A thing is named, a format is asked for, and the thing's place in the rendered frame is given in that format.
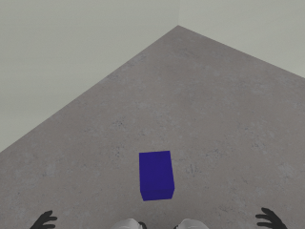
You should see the robot thigh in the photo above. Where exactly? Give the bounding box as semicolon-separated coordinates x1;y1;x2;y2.
111;219;143;229
176;219;209;229

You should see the carton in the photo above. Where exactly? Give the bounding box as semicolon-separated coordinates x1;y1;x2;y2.
139;151;175;201

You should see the robot left hand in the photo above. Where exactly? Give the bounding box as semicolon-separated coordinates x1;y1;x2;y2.
30;210;57;229

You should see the robot right hand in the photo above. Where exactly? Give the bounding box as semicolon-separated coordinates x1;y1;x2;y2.
255;207;288;229

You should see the right robot thigh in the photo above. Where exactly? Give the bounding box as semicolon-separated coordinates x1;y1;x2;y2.
176;219;209;229

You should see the left robot thigh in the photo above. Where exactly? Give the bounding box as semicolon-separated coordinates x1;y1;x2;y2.
111;219;143;229

